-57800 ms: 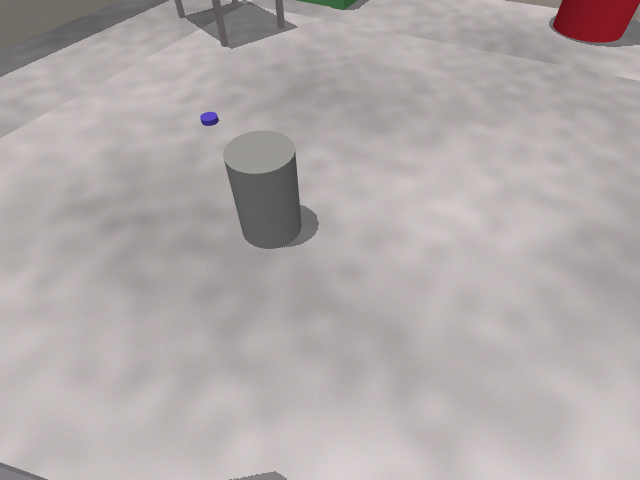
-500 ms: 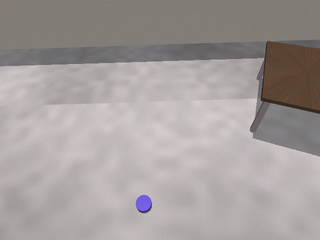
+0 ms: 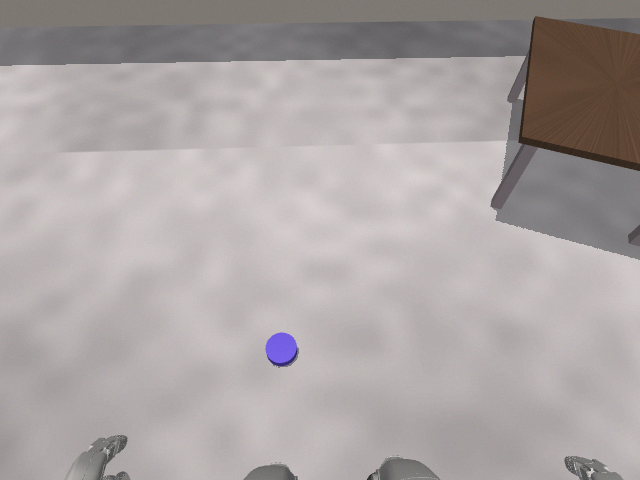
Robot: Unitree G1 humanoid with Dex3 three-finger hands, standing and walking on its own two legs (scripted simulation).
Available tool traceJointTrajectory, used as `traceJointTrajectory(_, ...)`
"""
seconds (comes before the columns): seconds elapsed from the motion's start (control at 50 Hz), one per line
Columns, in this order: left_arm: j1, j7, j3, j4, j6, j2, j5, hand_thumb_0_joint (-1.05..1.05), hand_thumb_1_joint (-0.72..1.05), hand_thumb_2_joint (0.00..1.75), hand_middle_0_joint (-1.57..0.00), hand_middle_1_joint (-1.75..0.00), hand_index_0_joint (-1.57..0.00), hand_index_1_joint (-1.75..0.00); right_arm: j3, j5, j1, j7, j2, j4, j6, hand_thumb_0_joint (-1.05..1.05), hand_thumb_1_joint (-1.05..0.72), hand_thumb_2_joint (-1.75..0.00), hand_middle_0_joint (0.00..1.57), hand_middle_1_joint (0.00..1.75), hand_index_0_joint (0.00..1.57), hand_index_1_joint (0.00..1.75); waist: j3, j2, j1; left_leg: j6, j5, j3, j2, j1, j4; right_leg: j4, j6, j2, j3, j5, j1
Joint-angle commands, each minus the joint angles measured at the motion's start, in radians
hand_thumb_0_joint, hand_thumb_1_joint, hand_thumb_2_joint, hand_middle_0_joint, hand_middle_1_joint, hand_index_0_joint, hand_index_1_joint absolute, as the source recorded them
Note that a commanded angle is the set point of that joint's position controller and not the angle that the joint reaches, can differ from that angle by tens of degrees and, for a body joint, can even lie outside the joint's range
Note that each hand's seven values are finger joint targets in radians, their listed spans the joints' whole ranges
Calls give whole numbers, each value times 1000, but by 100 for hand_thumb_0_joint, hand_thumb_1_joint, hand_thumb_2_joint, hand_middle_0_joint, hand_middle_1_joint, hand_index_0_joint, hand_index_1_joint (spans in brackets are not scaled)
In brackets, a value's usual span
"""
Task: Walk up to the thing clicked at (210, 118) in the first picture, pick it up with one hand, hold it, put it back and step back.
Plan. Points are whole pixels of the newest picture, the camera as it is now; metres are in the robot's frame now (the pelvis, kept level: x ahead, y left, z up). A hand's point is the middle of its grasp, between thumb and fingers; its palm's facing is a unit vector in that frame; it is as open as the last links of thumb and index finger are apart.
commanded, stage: step back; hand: left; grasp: from above
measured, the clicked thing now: (281, 349) +0.53 +0.14 -0.74
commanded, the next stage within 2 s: none
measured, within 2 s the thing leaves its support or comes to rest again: neither
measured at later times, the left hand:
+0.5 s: hand out of the picture -0.03 +0.23 -0.14, palm faces -0.12 -0.91 -0.40, open 7.3 cm
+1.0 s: hand out of the picture -0.14 +0.24 -0.14, palm faces -0.02 -0.93 -0.37, open 7.3 cm
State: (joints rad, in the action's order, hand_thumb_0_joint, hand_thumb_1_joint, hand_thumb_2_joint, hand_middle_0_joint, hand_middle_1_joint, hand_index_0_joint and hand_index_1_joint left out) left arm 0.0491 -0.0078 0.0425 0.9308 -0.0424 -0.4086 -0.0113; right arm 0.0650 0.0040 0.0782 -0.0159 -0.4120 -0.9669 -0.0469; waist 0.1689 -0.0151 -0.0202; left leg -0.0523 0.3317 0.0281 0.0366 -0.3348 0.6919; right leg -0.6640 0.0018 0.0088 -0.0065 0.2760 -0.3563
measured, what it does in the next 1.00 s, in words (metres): walks backwards: right foot, then left foot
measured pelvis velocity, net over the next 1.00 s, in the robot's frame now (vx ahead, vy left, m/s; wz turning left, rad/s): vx -0.27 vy -0.02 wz -0.03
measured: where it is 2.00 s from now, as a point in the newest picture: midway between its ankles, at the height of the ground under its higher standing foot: outside the picture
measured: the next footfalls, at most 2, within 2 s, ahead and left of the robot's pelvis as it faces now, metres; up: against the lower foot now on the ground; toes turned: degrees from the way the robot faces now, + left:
right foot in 0.42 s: -0.11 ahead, -0.14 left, +0.00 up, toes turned -3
left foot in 0.80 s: -0.19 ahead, +0.09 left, +0.00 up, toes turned -4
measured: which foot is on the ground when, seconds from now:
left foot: down 0.00-0.44, up 0.46-0.78, down 0.80-1.00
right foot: down 0.00-0.02, up 0.04-0.40, down 0.42-0.82, up 0.84-1.00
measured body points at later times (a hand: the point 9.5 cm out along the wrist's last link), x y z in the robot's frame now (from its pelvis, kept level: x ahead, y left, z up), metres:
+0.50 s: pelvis -0.12 -0.03 +0.00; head -0.07 -0.05 +0.45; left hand -0.03 +0.28 -0.11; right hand -0.05 -0.35 -0.13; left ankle -0.01 +0.10 -0.69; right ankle -0.15 -0.14 -0.72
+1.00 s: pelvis -0.27 -0.02 +0.01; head -0.21 -0.01 +0.46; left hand -0.14 +0.29 -0.11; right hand -0.17 -0.34 -0.10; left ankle -0.23 +0.09 -0.72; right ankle -0.30 -0.15 -0.64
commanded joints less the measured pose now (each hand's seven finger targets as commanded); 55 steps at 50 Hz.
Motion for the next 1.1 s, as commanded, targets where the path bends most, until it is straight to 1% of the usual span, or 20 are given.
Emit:
traceJointTrajectory(0.0, -30, -26, 53, -115, 4, -158, -1, 0, 90, 90, -20, -30, -20, -30, 72, 21, 101, 2, -302, 72, 31, 0, -90, -90, 20, 30, 20, 30, -184, 268, -39, -171, -390, 503, -380, 59, -399, -346, 38, -127, -93, 336, -105)
traceJointTrajectory(0.02, 5, -33, 62, -104, -2, -183, -8, 0, 90, 90, -20, -30, -20, -30, 83, 30, 77, 4, -330, 94, 38, 0, -90, -90, 20, 30, 20, 30, -203, 240, -29, -242, -325, 597, -425, 22, -421, -502, 32, -139, -192, 391, -78)
traceJointTrajectory(0.08, 112, -26, 64, -64, -6, -192, 8, 0, 90, 90, -20, -30, -20, -30, 62, 30, -24, 26, -227, 138, 44, 0, -90, -90, 20, 30, 20, 30, -174, 105, 48, -170, -375, 308, -297, 77, -314, -623, 26, -114, -219, 249, -142)
traceJointTrajectory(0.14, 134, -22, 73, -88, 2, -191, -5, 0, 90, 90, -20, -30, -20, -30, 59, 22, 36, 32, -208, 152, 50, 0, -90, -90, 20, 30, 20, 30, -228, 128, 30, -171, -451, 262, -286, 203, -265, -598, -7, -109, -190, 235, -146)
traceJointTrajectory(0.24, 101, -13, 76, -143, 7, -164, -5, 0, 90, 90, -20, -30, -20, -30, 60, 28, 117, 40, -232, 150, 48, 0, -90, -90, 20, 30, 20, 30, -240, 156, -25, -210, -511, 242, -315, 301, -238, -345, -33, -74, -131, 299, -108)
traceJointTrajectory(0.34, 252, -1, 89, -82, 8, -156, -9, 0, 90, 90, -20, -30, -20, -30, 58, 25, 41, 34, -252, 179, 27, 0, -90, -90, 20, 30, 20, 30, -268, 201, 28, -138, -297, 199, -293, 134, -239, 19, -3, -34, -24, 157, 117)
traceJointTrajectory(0.38, 339, -2, 100, -45, 16, -165, -20, 0, 90, 90, -20, -30, -20, -30, 49, 15, 15, 30, -230, 180, 12, 0, -90, -90, 20, 30, 20, 30, -252, 171, 67, -67, -139, 160, -245, -26, -177, 220, 27, -25, -30, 19, 262)
traceJointTrajectory(0.4, 311, -1, 116, -69, 23, -220, -39, 0, 90, 90, -20, -30, -20, -30, 37, 8, 47, 27, -182, 180, 10, 0, -90, -90, 20, 30, 20, 30, -192, -18, 54, 2, 62, 116, -122, -202, -32, 327, 73, 112, -297, 152, 264)
traceJointTrajectory(0.42, 218, 0, 140, -118, 20, -341, -34, 0, 90, 90, -20, -30, -20, -30, 36, 0, -20, 37, -151, 193, 13, 0, -90, -90, 20, 30, 20, 30, -131, -265, 87, 57, 241, 26, 74, -209, 228, 438, 230, 346, -551, 157, 37)
traceJointTrajectory(0.44, 136, -5, 140, -165, 27, -358, -36, 0, 90, 90, -20, -30, -20, -30, 54, 10, -22, 47, -193, 179, 9, 0, -90, -90, 20, 30, 20, 30, -74, -232, 74, 74, 267, 136, 34, -144, 435, 448, 316, 428, -628, 86, -123)
traceJointTrajectory(0.5, -14, -16, 109, -199, 39, -223, -27, 0, 90, 90, -20, -30, -20, -30, 38, -19, 117, 45, -177, 120, 15, 0, -90, -90, 20, 30, 20, 30, -83, -107, -39, 63, 111, 145, 101, -141, 533, 284, 172, 204, -227, -314, -15)
traceJointTrajectory(0.66, 190, -33, 101, -200, 26, -194, -20, 0, 90, 90, -20, -30, -20, -30, 21, 3, 67, 51, -160, 168, 27, 0, -90, -90, 20, 30, 20, 30, -197, -158, 93, 73, 212, 66, 20, -169, 164, 146, 235, 268, -267, -604, 374)
traceJointTrajectory(0.72, 126, -28, 96, -228, 18, -215, -8, 0, 90, 90, -20, -30, -20, -30, 28, 7, 158, 41, -151, 138, 30, 0, -90, -90, 20, 30, 20, 30, -239, -178, 39, 47, 108, 1, 0, -7, -73, 107, 195, 240, -243, -557, 305)
traceJointTrajectory(0.76, 97, -22, 84, -238, 11, -212, -2, 0, 90, 90, -20, -30, -20, -30, 40, 14, 211, 36, -161, 114, 33, 0, -90, -90, 20, 30, 20, 30, -255, -115, 1, 27, -141, -14, -14, 139, -260, 68, 127, 200, -193, -426, 203)
traceJointTrajectory(0.78, 106, -19, 75, -245, 8, -184, 0, 0, 90, 90, -20, -30, -20, -30, 54, 26, 195, 35, -202, 129, 37, 0, -90, -90, 20, 30, 20, 30, -255, -15, 7, -20, -245, 151, -132, 199, -280, 8, 77, 135, -161, -254, 86)
traceJointTrajectory(0.8, 87, -19, 69, -255, 12, -156, 5, 0, 90, 90, -20, -30, -20, -30, 72, 24, 131, 26, -295, 150, 34, 0, -90, -90, 20, 30, 20, 30, -239, 207, 10, -140, -373, 376, -315, 203, -311, -132, 21, -39, -13, 75, -61)
traceJointTrajectory(0.82, 17, -32, 90, -253, 10, -183, -4, 0, 90, 90, -20, -30, -20, -30, 83, 29, 121, 21, -338, 167, 34, 0, -90, -90, 20, 30, 20, 30, -204, 272, -45, -255, -450, 484, -430, 66, -358, -368, 7, -80, -63, 381, -46)
traceJointTrajectory(0.9, 116, -29, 91, -192, 9, -167, 10, 0, 90, 90, -20, -30, -20, -30, 46, 27, 35, 43, -220, 183, 42, 0, -90, -90, 20, 30, 20, 30, -162, 112, 40, -186, -616, 231, -288, 138, -239, -591, 15, -111, -174, 263, -141)
traceJointTrajectory(1.0, 127, -22, 89, -189, 21, -152, -2, 0, 90, 90, -20, -30, -20, -30, 46, 28, 69, 40, -204, 199, 32, 0, -90, -90, 20, 30, 20, 30, -177, 170, -5, -213, -589, 208, -282, 221, -209, -355, -33, -76, -99, 274, -93)
traceJointTrajectory(1.08, 191, -18, 86, -147, 33, -142, -7, 0, 90, 90, -20, -30, -20, -30, 55, 23, 44, 33, -231, 210, 16, 0, -90, -90, 20, 30, 20, 30, -248, 221, 13, -158, -480, 200, -263, 215, -156, 29, -15, -38, -20, 143, 56)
